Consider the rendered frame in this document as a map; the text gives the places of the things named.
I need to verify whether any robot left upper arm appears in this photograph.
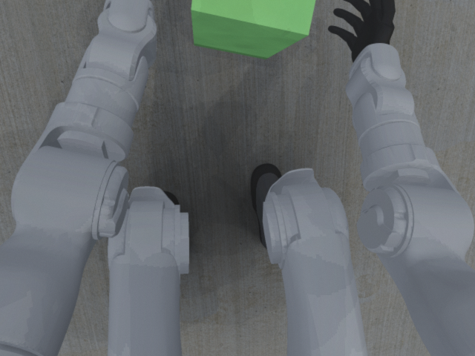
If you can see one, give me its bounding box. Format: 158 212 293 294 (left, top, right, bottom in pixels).
0 146 129 356

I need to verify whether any robot right hand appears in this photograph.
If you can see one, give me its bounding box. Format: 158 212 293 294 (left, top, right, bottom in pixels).
328 0 396 62

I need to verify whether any robot right forearm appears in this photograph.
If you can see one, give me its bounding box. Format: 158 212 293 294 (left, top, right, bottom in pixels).
345 43 474 242

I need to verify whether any robot right upper arm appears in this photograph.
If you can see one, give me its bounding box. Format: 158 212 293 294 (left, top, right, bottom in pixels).
356 182 475 356

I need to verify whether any robot right foot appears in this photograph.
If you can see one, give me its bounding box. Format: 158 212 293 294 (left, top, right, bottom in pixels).
251 164 282 249

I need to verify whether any carton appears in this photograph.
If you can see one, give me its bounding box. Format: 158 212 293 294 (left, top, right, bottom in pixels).
191 0 315 59

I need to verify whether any robot right shin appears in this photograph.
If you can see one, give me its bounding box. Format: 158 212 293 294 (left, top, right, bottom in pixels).
265 168 350 240

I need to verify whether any robot left forearm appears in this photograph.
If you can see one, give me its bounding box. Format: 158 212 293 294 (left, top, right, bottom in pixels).
11 0 157 221

